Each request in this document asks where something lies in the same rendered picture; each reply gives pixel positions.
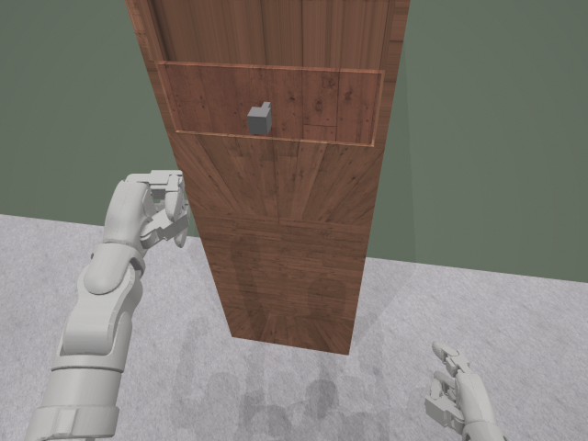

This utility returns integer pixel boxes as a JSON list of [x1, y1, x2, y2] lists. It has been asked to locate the left robot forearm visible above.
[[24, 243, 146, 441]]

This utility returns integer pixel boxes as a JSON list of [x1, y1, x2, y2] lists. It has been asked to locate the right robot forearm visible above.
[[462, 422, 510, 441]]

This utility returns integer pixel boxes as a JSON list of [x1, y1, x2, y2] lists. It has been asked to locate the cabinet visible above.
[[125, 0, 411, 356]]

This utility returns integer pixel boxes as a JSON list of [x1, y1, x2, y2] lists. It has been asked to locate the drawer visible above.
[[158, 61, 382, 144]]

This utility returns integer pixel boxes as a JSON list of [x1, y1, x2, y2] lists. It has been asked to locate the robot right hand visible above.
[[425, 341, 498, 435]]

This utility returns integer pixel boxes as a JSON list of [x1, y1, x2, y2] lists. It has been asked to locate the robot left hand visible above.
[[103, 170, 190, 258]]

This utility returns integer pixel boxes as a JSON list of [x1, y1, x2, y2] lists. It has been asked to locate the handle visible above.
[[247, 102, 272, 134]]

